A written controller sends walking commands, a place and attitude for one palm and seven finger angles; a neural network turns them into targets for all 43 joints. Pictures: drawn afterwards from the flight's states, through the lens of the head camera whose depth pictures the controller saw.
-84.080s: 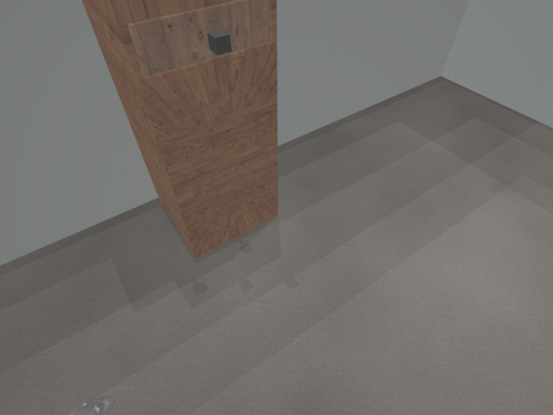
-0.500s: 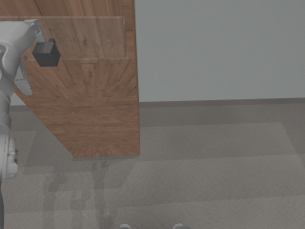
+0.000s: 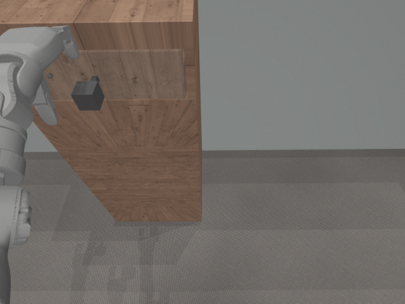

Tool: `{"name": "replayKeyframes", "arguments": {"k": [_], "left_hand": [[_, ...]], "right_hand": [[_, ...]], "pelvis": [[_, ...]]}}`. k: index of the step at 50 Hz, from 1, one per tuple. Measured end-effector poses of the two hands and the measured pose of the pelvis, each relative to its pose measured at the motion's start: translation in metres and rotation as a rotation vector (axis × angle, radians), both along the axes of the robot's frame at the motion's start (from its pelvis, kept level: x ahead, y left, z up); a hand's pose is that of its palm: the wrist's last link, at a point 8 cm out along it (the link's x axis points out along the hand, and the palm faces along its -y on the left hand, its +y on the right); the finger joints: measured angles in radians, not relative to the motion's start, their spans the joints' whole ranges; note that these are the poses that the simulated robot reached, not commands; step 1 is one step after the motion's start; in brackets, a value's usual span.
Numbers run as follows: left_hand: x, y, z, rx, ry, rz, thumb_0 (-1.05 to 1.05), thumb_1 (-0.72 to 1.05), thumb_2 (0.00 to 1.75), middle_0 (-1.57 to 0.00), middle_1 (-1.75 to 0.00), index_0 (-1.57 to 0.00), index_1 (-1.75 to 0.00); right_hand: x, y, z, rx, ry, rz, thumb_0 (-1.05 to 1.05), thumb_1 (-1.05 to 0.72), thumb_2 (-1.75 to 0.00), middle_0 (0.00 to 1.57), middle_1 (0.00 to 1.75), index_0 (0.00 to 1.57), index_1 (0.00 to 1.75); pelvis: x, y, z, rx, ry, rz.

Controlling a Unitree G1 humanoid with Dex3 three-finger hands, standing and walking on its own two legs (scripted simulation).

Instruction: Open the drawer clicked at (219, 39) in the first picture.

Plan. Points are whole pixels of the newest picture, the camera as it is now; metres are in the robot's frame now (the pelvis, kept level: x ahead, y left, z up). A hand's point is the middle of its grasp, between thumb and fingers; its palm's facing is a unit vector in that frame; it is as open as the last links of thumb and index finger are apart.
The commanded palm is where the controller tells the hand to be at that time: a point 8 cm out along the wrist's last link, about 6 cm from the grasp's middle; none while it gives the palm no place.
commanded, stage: lift the hand off the handle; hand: left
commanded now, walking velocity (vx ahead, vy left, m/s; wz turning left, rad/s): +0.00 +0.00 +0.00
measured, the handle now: (91, 89) +0.52 +0.24 +0.13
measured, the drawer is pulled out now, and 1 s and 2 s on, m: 0.00 0.00 0.00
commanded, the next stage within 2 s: draw the hand back to the body in 0.70 s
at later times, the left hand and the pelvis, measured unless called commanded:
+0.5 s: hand (30, 49) +0.46 +0.27 +0.26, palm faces -0.08 +0.01 -1.00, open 13.9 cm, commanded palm +0.45 +0.27 +0.33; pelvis -0.01 -0.02 +0.01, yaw +2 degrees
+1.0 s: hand (40, 55) +0.44 +0.25 +0.26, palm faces -0.05 +0.02 -1.00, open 13.9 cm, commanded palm +0.40 +0.27 +0.34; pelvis +0.00 -0.02 +0.01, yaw +1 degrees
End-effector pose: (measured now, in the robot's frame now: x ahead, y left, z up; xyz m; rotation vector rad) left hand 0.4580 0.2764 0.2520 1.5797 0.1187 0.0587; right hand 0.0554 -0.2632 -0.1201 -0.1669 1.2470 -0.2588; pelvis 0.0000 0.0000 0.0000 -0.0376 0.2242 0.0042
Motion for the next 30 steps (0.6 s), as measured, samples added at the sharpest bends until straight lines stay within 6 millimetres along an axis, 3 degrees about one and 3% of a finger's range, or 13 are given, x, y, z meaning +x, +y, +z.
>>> {"name": "replayKeyframes", "arguments": {"k": [6,11,19,30], "left_hand": [[-0.008,-0.013,0.008,-0.030,0.015,-0.060,0.00,-0.49,0.30,-0.32,-1.20,-0.33,-1.21],[-0.014,-0.003,0.028,-0.029,-0.030,-0.029,0.00,-0.49,0.30,-0.32,-1.20,-0.32,-1.20],[-0.023,0.008,0.056,0.016,-0.014,0.063,0.00,-0.49,0.30,-0.32,-1.20,-0.32,-1.20],[-0.013,-0.027,0.078,-0.027,0.006,-0.075,0.00,-0.49,0.30,-0.32,-1.20,-0.32,-1.20]], "right_hand": [[0.024,0.000,0.006,0.001,-0.066,0.023,0.00,-0.91,-0.89,0.20,0.30,0.20,0.30],[0.033,-0.005,0.009,-0.006,-0.089,0.045,0.00,-0.91,-0.89,0.20,0.30,0.20,0.30],[0.024,-0.015,0.007,-0.009,-0.046,0.065,0.00,-0.91,-0.89,0.20,0.30,0.20,0.30],[0.004,-0.025,0.010,-0.036,-0.036,0.023,0.00,-0.91,-0.89,0.20,0.30,0.20,0.30]], "pelvis": [[0.001,-0.004,0.003,0.007,-0.031,0.003],[-0.002,-0.009,0.005,0.011,-0.040,0.007],[-0.007,-0.015,0.007,0.014,-0.048,0.030],[-0.008,-0.017,0.010,0.018,-0.061,0.023]]}}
